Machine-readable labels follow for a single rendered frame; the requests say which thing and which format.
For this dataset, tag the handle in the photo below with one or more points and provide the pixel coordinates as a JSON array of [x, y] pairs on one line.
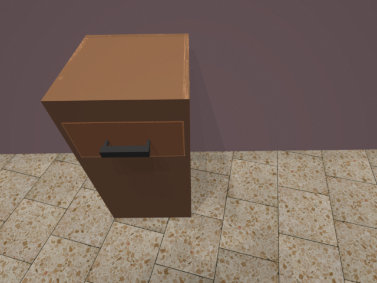
[[125, 151]]

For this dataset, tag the cabinet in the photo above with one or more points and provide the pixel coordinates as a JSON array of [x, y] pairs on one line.
[[129, 77]]

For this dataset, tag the drawer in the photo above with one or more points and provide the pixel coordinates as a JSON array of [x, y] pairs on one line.
[[166, 137]]

